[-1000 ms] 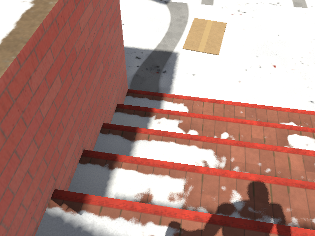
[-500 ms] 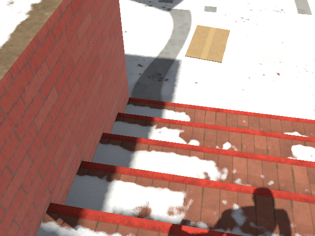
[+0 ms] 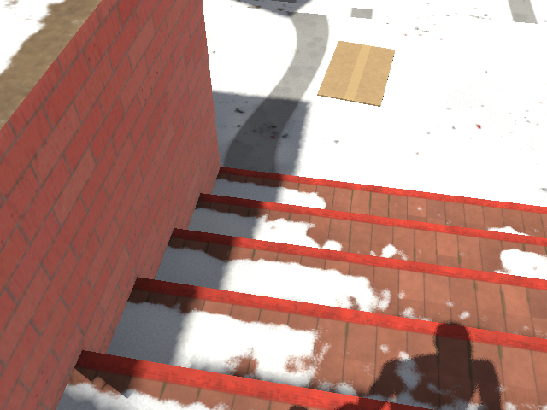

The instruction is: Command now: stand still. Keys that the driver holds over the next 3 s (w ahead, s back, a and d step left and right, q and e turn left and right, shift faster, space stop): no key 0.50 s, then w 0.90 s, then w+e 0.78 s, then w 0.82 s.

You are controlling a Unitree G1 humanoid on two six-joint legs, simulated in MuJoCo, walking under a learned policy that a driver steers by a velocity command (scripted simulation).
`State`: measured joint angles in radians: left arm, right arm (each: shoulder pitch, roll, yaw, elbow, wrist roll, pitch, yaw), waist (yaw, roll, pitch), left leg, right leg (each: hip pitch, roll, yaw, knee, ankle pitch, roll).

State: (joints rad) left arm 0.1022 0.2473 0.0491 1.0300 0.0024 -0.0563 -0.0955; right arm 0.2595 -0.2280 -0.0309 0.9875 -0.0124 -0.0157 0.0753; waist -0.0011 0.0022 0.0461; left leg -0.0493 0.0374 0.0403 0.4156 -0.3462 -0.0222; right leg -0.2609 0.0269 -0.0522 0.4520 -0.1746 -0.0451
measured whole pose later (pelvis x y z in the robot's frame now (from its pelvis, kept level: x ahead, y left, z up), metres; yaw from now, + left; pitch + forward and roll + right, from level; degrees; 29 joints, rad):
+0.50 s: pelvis +0.00 +0.00 +0.00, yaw +0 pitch -1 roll +0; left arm 0.15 0.23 0.04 1.10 0.00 -0.05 -0.10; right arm 0.28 -0.20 -0.02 1.08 -0.02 -0.01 0.08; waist 0.00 0.00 0.05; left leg -0.04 0.04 0.05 0.41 -0.34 -0.03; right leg -0.26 0.04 -0.05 0.44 -0.16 -0.05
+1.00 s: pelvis +0.12 -0.01 -0.01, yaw +0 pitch -1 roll -1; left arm 0.51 0.14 0.03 1.12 0.09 -0.11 -0.01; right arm 0.25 -0.18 -0.04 0.98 -0.09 -0.08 0.03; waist 0.05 0.03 0.00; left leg -0.60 0.08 -0.05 1.13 -0.17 0.11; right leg -0.06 0.08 -0.07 0.42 -0.35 -0.09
